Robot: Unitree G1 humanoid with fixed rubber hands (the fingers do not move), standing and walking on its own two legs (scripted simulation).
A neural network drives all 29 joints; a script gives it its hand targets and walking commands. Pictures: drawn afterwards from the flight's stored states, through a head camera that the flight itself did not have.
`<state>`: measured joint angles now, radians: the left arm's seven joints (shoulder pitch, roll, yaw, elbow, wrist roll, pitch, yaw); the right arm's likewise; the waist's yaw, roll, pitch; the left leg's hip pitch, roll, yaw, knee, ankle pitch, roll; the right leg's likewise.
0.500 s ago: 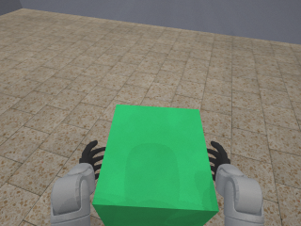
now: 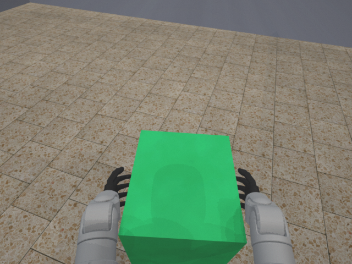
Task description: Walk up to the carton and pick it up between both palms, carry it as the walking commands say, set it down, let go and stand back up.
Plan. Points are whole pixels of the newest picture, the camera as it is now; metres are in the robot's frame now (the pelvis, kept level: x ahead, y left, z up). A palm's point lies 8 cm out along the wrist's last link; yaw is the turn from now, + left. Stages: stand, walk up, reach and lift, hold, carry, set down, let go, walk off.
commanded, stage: set down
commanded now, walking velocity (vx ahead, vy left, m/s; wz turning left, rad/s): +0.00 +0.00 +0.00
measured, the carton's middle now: (180, 199) +0.31 +0.01 -0.05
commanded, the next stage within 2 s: none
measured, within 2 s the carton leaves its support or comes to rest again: neither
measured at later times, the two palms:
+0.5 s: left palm (124, 184) +0.34 +0.16 -0.03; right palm (244, 184) +0.35 -0.16 -0.03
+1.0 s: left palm (130, 200) +0.34 +0.16 -0.12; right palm (238, 202) +0.34 -0.16 -0.12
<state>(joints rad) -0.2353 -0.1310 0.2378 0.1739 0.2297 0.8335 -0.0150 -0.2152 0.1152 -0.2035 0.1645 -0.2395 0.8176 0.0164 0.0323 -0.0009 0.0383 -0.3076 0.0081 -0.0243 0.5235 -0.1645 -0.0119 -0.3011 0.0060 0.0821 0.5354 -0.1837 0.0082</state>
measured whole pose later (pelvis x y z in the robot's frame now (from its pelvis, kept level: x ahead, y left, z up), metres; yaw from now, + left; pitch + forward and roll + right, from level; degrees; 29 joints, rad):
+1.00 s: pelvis +0.02 +0.00 -0.04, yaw +4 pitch +24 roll +0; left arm -0.39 -0.14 0.32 0.56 0.22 0.20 0.06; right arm -0.39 0.07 -0.36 0.60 -0.16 0.22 0.01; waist -0.04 -0.02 -0.07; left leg -0.94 -0.06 -0.11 0.76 -0.23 -0.02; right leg -0.91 0.04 0.12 0.79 -0.29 0.04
